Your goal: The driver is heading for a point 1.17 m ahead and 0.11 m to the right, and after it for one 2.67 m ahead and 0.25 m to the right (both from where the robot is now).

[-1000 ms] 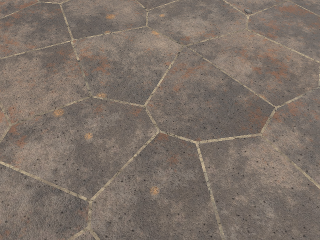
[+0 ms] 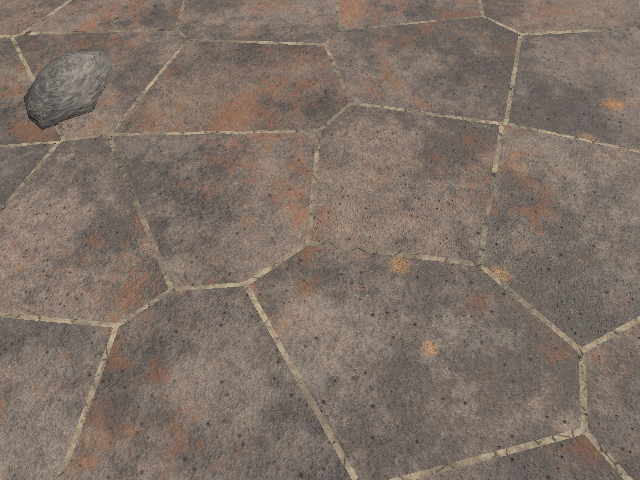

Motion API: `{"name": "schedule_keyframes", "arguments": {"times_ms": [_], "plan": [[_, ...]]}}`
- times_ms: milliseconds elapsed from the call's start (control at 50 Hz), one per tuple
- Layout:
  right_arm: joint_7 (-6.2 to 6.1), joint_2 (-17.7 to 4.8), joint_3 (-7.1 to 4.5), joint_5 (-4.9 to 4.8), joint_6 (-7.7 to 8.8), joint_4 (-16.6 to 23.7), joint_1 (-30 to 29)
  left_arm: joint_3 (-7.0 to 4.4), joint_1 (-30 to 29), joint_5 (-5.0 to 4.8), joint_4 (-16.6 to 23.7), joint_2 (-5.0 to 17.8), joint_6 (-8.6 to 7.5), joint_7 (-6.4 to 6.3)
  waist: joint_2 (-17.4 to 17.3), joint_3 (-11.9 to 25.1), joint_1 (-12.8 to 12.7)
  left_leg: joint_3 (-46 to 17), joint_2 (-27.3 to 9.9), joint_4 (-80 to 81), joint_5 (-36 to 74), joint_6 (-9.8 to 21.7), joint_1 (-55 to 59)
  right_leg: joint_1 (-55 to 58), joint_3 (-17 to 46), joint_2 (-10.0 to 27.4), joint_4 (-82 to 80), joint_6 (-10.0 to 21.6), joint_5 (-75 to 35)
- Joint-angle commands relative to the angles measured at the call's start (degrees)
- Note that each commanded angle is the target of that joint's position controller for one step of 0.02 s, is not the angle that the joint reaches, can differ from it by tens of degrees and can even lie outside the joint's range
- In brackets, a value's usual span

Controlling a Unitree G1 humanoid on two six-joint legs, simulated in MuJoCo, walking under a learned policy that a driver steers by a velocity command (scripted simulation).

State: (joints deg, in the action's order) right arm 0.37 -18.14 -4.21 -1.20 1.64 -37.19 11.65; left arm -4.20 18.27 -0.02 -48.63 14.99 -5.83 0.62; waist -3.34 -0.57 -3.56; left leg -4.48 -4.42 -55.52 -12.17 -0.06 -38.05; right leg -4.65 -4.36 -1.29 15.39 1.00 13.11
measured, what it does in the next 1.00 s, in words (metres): walks ahead: left foot, then right foot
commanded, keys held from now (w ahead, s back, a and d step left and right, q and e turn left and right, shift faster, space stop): w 1.00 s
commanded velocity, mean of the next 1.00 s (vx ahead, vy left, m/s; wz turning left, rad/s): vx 0.50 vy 0.00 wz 0.09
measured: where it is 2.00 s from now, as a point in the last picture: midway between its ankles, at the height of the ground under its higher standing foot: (341, 235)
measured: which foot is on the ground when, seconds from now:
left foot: up 0.00-0.18, down 0.20-0.74, up 0.76-1.00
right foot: down 0.00-0.22, up 0.24-0.70, down 0.72-1.00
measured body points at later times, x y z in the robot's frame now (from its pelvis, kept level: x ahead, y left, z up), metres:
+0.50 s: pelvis +0.27 +0.07 +0.00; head +0.30 +0.08 +0.45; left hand +0.43 +0.34 -0.10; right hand +0.35 -0.21 -0.11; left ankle +0.24 +0.15 -0.74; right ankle +0.42 -0.10 -0.67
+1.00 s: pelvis +0.56 +0.01 +0.00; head +0.59 +0.00 +0.45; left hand +0.59 +0.29 -0.12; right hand +0.73 -0.25 -0.10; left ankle +0.64 +0.19 -0.67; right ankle +0.56 -0.07 -0.74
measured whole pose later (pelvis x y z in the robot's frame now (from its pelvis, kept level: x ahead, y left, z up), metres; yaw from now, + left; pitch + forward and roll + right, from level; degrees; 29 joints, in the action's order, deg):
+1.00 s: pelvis +0.56 +0.01 +0.00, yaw +3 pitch +1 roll -1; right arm -0.3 -17.4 -3.1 -0.4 3.3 -42.4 10.6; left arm -2.3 18.4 0.1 -49.1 15.4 -5.0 1.5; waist -2.5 -1.4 -2.7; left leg -2.6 -6.9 -54.8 -10.2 -0.6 -36.8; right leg -8.3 -2.9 -3.9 16.2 4.4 9.4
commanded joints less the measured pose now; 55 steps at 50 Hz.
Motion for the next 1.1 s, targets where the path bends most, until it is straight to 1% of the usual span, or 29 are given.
{"name": "schedule_keyframes", "arguments": {"times_ms": [20,80,140,160,180,200,220,240,260,280,300,320,400,460,520,600,680,700,720,740,760,780,800,820,840,860,940,1040,1100], "plan": [[0.99,0.1,0.98,0.4,1.44,5.1,-4.0,-1.7,-4.1,-0.68,3.4,9.5,-0.7,-0.05,7.4,-2.2,1.0,1.4,-0.8,10.3,8.1,-0.1,-0.5,-1.2,6.5,13.7,-7.6,9.9,-15.5],[1.95,0.0,1.32,0.1,1.94,6.7,-9.5,-1.81,-0.5,-1.59,1.7,11.3,-0.02,0.05,7.2,-3.1,-0.6,4.3,0.3,17.7,10.5,0.8,3.4,0.0,5.1,14.6,-7.1,9.1,-15.9],[2.36,-2.0,0.66,0.07,2.02,7.9,-10.8,-2.02,1.4,-2.19,0.1,12.9,1.09,-0.03,8.2,-3.1,0.8,5.5,2.1,22.3,5.8,3.3,6.1,5.3,4.9,17.1,-3.7,7.9,-24.4],[2.3,-3.3,-0.02,0.29,2.0,7.4,-8.0,-2.05,1.2,-2.23,-0.1,13.5,1.47,-0.16,8.8,-1.1,3.0,6.8,3.7,23.8,4.7,4.5,11.3,6.2,3.8,16.8,0.6,7.1,-33.8],[2.05,-5.2,-1.19,0.54,1.88,5.4,-1.1,-1.86,0.7,-2.2,-0.1,13.5,1.81,-0.39,8.3,3.2,7.3,8.3,5.6,26.3,6.6,6.1,22.0,4.7,1.2,15.0,9.2,5.6,-42.1],[1.34,-8.1,-2.7,0.56,1.52,2.9,7.6,-1.05,1.3,-1.5,0.1,11.9,1.74,-0.75,7.5,8.7,11.3,6.5,4.4,25.0,8.2,7.7,36.4,-2.4,-0.9,12.6,21.1,3.5,-39.3],[0.49,-14.5,-4.02,1.8,1.18,2.1,15.0,0.98,4.9,-0.07,2.7,6.3,0.98,-0.5,-4.5,18.2,11.4,-17.0,-11.1,25.2,3.1,15.1,58.9,-23.7,-2.6,6.1,44.4,-0.3,-16.3],[0.62,-13.4,-3.36,0.83,1.23,1.9,15.8,1.69,5.9,-0.12,1.9,5.3,-0.22,-0.15,-10.8,26.0,10.3,-38.5,-18.4,35.1,-1.1,19.9,62.3,-31.9,6.2,0.3,56.8,-1.0,19.0],[1.01,-9.7,-1.97,0.88,1.54,1.9,12.8,0.14,2.0,-2.05,3.1,10.4,-0.81,0.32,-6.6,18.8,10.5,-32.9,-16.7,36.4,-3.7,17.5,57.4,-37.8,9.6,3.7,61.1,-0.2,17.8],[1.03,-7.9,-1.4,0.84,1.76,2.0,9.4,0.36,-2.3,-2.69,4.4,10.2,-1.09,0.41,-4.5,11.2,9.4,-24.2,-14.2,37.0,-0.4,15.8,49.2,-39.4,8.0,6.1,59.7,0.5,13.7],[1.19,-6.4,-0.91,0.99,1.99,1.8,6.1,0.44,-3.8,-1.85,4.6,9.4,-1.01,0.13,-1.2,6.5,7.3,-18.4,-11.7,38.5,3.7,14.7,41.3,-38.0,7.2,8.1,55.6,0.4,9.4],[1.35,-4.7,-0.41,1.37,2.37,2.0,3.6,0.09,-3.4,-1.05,4.3,9.4,-0.41,-0.06,-1.6,4.4,5.2,-14.4,-9.7,40.5,7.7,13.9,35.4,-34.5,7.6,9.7,52.5,0.3,6.5],[1.25,-5.1,-0.72,1.2,3.98,0.6,1.8,0.7,-2.2,-0.49,3.8,6.2,1.91,-0.21,-1.2,1.6,2.0,-8.1,-8.3,46.9,12.2,15.2,27.3,-31.0,7.4,10.3,46.4,-1.7,-0.4],[0.55,-5.8,-0.93,1.19,4.09,-1.3,3.7,1.0,-8.3,0.11,5.6,5.7,1.85,-0.15,0.4,-1.0,3.4,-3.9,-7.1,48.4,13.7,14.3,28.2,-34.1,7.4,10.1,36.0,-2.8,-10.1],[-0.02,-7.0,-1.21,0.87,3.68,-2.8,5.8,1.65,-14.3,-0.26,7.1,4.5,1.07,0.71,0.4,-2.6,5.6,-0.1,-5.6,48.7,12.2,12.4,28.3,-31.3,5.6,8.0,24.4,-2.6,-18.9],[-0.2,-8.4,-1.68,0.2,2.95,-5.7,10.0,1.81,-20.3,-0.79,9.4,5.2,0.59,1.85,0.4,-4.2,7.7,-0.6,-8.3,46.9,10.6,11.8,34.3,-31.4,5.5,6.3,17.2,-1.2,-18.8],[-0.78,-9.3,-2.14,-0.09,1.7,-7.3,10.0,1.07,-18.2,-0.6,9.8,7.3,0.16,2.55,-1.2,-2.2,5.3,-1.3,-10.5,40.2,22.0,9.7,41.4,-27.3,4.4,4.3,13.7,1.9,-10.0],[-0.93,-9.4,-2.1,-0.02,1.32,-7.3,9.0,0.29,-13.4,-0.48,8.6,8.6,0.11,2.31,-1.6,0.9,2.4,0.2,-8.9,34.3,31.7,8.6,41.4,-20.1,2.3,2.3,12.5,3.2,-9.3],[-1.13,-7.9,-1.41,0.4,1.0,-7.2,9.3,-1.14,-4.6,-0.34,6.0,11.3,0.16,1.76,-0.6,7.0,-1.4,2.6,-5.7,23.3,35.2,6.8,37.8,-7.2,2.0,2.0,13.1,5.0,-10.5],[-1.42,-4.6,0.08,1.9,1.0,-5.7,10.7,-2.22,5.2,0.04,4.4,15.8,0.46,1.13,7.2,16.2,-4.1,5.4,-1.7,4.1,17.6,4.4,26.1,10.0,15.2,13.3,15.0,8.7,-12.9],[-0.76,1.3,1.59,0.93,2.29,-5.1,18.4,-2.68,6.3,0.08,3.5,18.6,0.65,1.59,22.7,21.9,0.7,2.0,8.9,-13.2,-20.3,1.0,3.8,26.2,43.6,23.3,6.5,17.7,3.0],[-0.45,-5.2,0.4,-0.17,3.36,-5.8,13.7,-1.2,5.1,-0.99,4.3,12.7,0.55,1.66,15.0,18.5,-2.4,-4.3,6.0,-18.8,-21.3,1.5,-2.7,24.5,45.0,22.1,2.1,15.8,11.5],[-0.17,-7.4,-0.31,-1.3,3.96,-4.2,8.0,-0.55,1.6,-0.83,4.8,10.7,0.51,1.41,11.8,10.8,-2.1,-2.6,3.1,-18.5,-16.0,2.2,-5.8,17.7,36.4,20.6,1.3,13.5,9.6],[-0.47,-6.8,-0.08,-0.81,4.19,-3.6,5.1,-0.27,-2.0,-0.32,5.4,10.0,0.55,1.32,6.8,6.8,-0.5,-0.8,0.2,-15.9,-10.7,2.2,-4.1,10.2,30.6,18.6,0.5,12.4,3.4],[-0.64,-6.3,-0.3,0.18,4.06,-3.4,3.5,0.11,-4.3,0.15,5.7,8.5,0.51,1.35,5.9,3.7,0.9,-0.3,-1.5,-12.6,-7.5,1.9,-2.3,4.1,26.3,16.7,-1.0,12.2,-2.7],[-0.54,-5.6,-0.37,0.35,3.59,-3.6,4.7,0.46,-5.3,0.84,5.8,7.6,0.29,1.3,7.6,3.6,2.7,-0.7,-2.8,-11.1,-5.2,1.7,1.2,0.5,23.6,15.5,-2.3,12.1,-6.7],[-0.77,-2.8,0.19,0.85,1.93,-3.3,4.0,0.05,-4.6,0.07,4.3,8.8,-0.54,0.93,7.0,1.2,4.0,0.5,-3.9,-4.0,-0.9,-0.5,1.6,-4.2,16.4,14.3,-7.0,13.6,-14.4],[-0.15,-0.9,0.99,0.87,2.62,-1.3,-5.0,-0.21,-1.5,-0.37,2.5,10.1,0.29,-0.09,6.3,-1.3,1.2,2.5,-2.6,13.6,14.4,-1.3,0.9,-2.6,9.1,11.2,-8.3,11.0,-17.3],[0.71,-0.4,1.37,0.41,3.18,0.2,-10.7,-0.36,2.0,-0.81,0.8,11.0,0.87,-0.24,6.1,-2.8,-1.2,4.0,-1.0,20.9,17.9,-0.9,2.2,0.0,8.3,12.0,-7.8,10.6,-15.4]]}}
